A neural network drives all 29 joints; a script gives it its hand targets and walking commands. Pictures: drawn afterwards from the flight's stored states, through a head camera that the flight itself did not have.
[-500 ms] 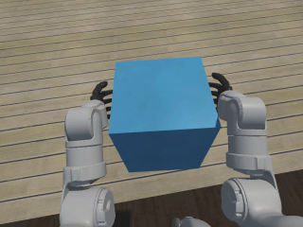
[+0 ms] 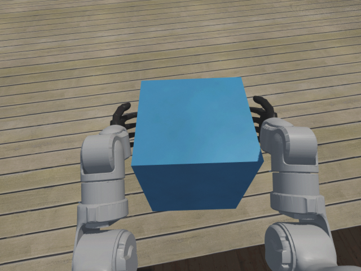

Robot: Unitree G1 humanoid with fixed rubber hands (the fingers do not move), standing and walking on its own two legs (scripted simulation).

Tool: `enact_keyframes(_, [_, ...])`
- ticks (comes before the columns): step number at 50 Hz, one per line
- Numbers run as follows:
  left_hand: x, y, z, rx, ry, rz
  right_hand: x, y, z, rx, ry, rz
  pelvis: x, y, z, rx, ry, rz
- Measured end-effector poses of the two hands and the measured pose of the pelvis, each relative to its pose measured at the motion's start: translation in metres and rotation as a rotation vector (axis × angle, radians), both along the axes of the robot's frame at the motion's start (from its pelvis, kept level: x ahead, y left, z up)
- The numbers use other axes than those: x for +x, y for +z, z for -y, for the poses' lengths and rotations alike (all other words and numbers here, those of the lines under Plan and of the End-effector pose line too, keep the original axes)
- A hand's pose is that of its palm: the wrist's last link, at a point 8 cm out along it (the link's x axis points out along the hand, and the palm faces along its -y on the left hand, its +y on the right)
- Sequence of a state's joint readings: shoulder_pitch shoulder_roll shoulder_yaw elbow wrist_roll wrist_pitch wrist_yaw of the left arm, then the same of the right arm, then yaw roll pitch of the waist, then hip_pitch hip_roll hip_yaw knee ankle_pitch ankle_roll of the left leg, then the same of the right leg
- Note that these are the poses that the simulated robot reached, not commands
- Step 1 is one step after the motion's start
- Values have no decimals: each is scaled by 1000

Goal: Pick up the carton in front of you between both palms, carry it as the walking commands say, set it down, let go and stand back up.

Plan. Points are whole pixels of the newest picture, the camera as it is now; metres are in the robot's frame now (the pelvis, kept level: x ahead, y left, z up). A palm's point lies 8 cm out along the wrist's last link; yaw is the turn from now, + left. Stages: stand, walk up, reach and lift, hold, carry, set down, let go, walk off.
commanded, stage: carry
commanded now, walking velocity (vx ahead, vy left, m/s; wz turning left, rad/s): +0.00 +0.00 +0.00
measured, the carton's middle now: (192, 150) +0.37 +0.00 +0.04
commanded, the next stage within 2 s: none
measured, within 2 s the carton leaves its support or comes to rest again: neither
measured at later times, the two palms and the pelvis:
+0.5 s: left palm (113, 141) +0.36 +0.16 +0.11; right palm (260, 131) +0.37 -0.14 +0.11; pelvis +0.00 +0.00 -0.01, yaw +1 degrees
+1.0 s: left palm (115, 162) +0.30 +0.15 +0.12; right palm (277, 151) +0.31 -0.15 +0.12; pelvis -0.04 -0.01 -0.01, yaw +2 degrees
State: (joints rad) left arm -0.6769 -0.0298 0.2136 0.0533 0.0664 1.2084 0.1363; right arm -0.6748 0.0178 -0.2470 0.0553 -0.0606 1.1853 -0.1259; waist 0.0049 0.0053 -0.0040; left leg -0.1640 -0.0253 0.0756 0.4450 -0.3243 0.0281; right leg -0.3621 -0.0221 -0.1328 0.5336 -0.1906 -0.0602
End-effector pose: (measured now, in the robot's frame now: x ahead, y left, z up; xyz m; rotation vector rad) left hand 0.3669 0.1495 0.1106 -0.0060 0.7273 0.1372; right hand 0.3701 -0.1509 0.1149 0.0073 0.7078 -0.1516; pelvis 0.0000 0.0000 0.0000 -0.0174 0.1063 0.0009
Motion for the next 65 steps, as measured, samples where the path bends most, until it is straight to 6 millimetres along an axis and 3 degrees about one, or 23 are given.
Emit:
enact_keyframes(13, [-3, -2, -8, 24, 10, -20, 3, -6, -8, 2, 30, -20, 7, -5, -3, 1, 14, 25])
enact_keyframes(31, [-18, 1, -10, 27, 15, -15, -8, -1, -10, -10, 47, -16, -5, -10, 0, 3, 31, 38])
enact_keyframes(41, [-43, -3, -5, 30, 19, -27, -31, -6, -5, -15, 58, -27, -23, -15, 7, 4, 30, 64])
enact_keyframes(65, [-94, 13, 9, 38, 3, -32, -85, 10, 9, -29, 62, -32, -66, -10, 18, 17, 27, 94])
